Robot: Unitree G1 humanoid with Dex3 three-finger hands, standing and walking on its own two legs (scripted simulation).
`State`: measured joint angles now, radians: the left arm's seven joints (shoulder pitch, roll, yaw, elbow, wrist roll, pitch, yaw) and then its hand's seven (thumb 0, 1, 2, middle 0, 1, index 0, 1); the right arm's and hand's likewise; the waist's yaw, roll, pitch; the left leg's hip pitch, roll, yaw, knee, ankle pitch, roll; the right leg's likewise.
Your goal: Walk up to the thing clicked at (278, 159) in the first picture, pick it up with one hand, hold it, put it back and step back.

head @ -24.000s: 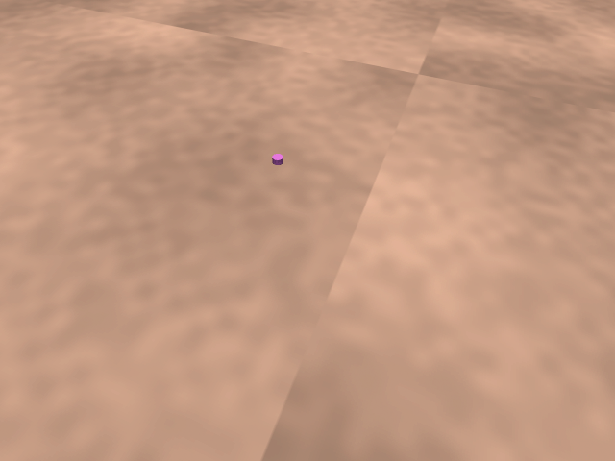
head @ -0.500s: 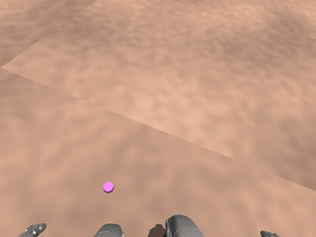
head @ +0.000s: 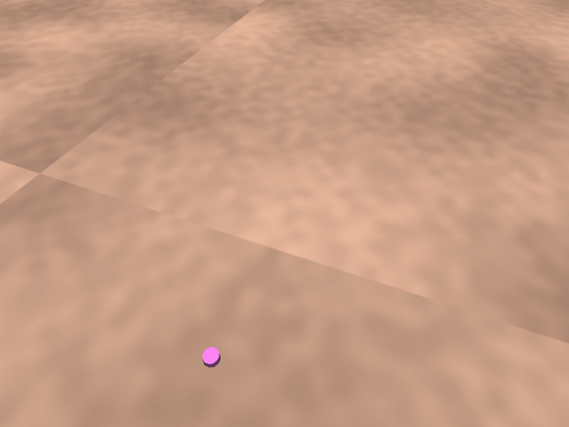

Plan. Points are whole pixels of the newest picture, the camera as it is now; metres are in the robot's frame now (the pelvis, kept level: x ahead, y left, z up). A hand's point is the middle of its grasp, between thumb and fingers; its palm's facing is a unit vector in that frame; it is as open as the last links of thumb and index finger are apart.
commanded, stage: stand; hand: left
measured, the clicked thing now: (211, 357) +0.48 +0.24 -0.75
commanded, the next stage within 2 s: walk up in 0.62 s
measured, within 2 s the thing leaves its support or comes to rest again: neither
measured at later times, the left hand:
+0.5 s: hand out of the picture +0.05 +0.25 -0.14, palm faces -0.02 -0.94 -0.35, open 7.4 cm
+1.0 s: hand out of the picture +0.07 +0.29 -0.16, palm faces -0.03 -0.93 -0.37, open 7.4 cm
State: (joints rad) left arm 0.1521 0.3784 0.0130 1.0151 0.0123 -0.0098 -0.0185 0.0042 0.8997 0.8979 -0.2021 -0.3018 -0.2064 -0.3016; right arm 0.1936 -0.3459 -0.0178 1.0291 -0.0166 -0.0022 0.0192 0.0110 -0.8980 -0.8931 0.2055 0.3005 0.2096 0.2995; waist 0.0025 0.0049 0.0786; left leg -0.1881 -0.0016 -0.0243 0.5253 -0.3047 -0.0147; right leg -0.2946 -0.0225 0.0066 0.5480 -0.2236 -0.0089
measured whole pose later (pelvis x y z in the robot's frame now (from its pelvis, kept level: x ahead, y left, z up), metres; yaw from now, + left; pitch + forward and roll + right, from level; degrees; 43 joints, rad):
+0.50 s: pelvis -0.02 -0.01 +0.01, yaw +1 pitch -2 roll +1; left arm 0.13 0.35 0.01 1.12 0.02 0.00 -0.02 0.00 0.90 0.90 -0.20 -0.30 -0.21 -0.30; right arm 0.16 -0.36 -0.03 1.12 -0.03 0.01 0.02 0.01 -0.90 -0.89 0.20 0.30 0.21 0.30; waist -0.01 -0.01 0.06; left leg -0.22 0.01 -0.05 0.43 -0.30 -0.01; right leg -0.31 0.00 0.01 0.44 -0.23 -0.02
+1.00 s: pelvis -0.07 +0.03 +0.00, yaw +1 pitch -1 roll -1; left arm 0.02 0.38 0.05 0.95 0.01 0.07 0.02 0.00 0.90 0.90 -0.20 -0.30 -0.21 -0.30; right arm 0.15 -0.37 -0.05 1.03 -0.05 0.04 -0.01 0.01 -0.90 -0.89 0.20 0.30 0.21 0.30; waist -0.03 -0.02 0.19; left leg -0.26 -0.02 0.01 0.60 -0.33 0.04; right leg -0.53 0.09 0.13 1.01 -0.46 -0.01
